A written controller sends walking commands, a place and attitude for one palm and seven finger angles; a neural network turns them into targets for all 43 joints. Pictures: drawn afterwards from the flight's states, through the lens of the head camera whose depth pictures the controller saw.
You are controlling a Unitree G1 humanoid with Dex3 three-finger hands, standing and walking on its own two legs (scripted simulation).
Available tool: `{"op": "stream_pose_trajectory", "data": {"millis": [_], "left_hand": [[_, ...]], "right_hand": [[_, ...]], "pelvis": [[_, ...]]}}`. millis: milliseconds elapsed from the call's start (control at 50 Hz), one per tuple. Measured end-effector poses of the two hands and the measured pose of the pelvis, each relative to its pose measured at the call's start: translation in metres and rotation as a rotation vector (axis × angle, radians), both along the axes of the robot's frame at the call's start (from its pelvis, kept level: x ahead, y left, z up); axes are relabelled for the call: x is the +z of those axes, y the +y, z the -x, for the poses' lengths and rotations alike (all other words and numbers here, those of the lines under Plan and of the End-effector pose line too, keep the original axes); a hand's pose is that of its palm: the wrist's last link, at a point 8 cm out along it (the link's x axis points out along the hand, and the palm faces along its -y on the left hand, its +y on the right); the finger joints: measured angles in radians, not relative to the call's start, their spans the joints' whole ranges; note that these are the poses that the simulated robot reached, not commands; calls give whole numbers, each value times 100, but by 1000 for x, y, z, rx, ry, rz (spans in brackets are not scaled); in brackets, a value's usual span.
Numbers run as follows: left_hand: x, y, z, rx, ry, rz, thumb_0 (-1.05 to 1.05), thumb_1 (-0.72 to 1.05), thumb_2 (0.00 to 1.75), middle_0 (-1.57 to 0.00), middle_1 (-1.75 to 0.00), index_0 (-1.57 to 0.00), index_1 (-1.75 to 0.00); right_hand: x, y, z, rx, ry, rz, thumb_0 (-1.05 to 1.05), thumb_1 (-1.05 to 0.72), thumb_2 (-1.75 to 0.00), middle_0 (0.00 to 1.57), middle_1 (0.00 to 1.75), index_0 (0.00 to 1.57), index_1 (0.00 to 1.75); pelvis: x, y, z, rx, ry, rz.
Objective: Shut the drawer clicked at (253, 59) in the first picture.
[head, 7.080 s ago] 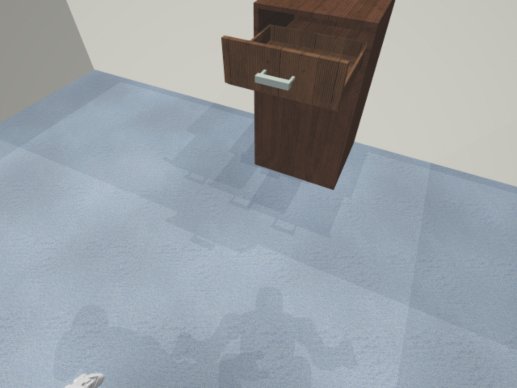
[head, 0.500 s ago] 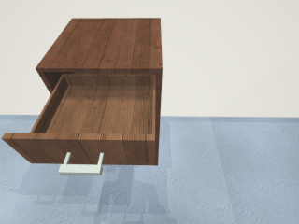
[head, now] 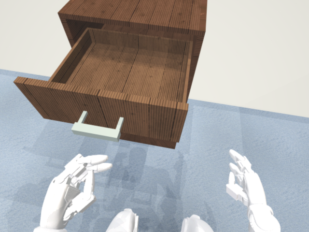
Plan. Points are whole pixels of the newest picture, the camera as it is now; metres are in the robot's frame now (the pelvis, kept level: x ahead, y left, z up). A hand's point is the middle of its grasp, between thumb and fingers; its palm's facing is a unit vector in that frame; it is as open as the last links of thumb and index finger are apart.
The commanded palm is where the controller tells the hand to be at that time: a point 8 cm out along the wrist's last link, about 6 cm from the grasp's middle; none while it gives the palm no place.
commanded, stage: raise the hand and make a fist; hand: left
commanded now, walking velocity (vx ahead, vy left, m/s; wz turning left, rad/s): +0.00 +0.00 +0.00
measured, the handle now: (99, 125) +0.35 +0.19 +0.05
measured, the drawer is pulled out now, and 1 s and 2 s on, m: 0.29 0.29 0.29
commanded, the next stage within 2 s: bring the fist close to the handle in 1.36 s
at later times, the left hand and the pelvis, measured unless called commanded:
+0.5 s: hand (88, 193) +0.18 +0.15 +0.10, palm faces -0.07 -1.00 -0.07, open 3.2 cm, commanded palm +0.13 +0.21 +0.11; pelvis +0.01 +0.01 +0.02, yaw -1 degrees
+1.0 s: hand (78, 189) +0.17 +0.15 +0.15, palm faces -0.03 -1.00 -0.08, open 3.2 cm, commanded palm +0.12 +0.21 +0.15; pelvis +0.03 +0.01 +0.04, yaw -1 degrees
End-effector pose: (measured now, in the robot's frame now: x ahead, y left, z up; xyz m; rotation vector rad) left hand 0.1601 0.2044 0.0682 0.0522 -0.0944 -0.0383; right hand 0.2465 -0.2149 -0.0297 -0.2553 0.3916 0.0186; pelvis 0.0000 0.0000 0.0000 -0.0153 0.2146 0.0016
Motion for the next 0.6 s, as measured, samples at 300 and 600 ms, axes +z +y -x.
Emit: {"op": "stream_pose_trajectory", "data": {"millis": [300,600], "left_hand": [[23,13,-2,62,190,-15,2,90,90,-87,-102,-86,-103],[52,10,2,54,119,-15,2,90,89,-117,-135,-117,-135]], "right_hand": [[-36,-2,93,-191,290,-81,2,-90,-90,20,30,21,30],[10,-17,46,-200,87,-44,2,-90,-90,19,30,20,30]], "pelvis": [[18,5,-9,-14,-30,-3],[26,7,-20,-17,-63,1]]}}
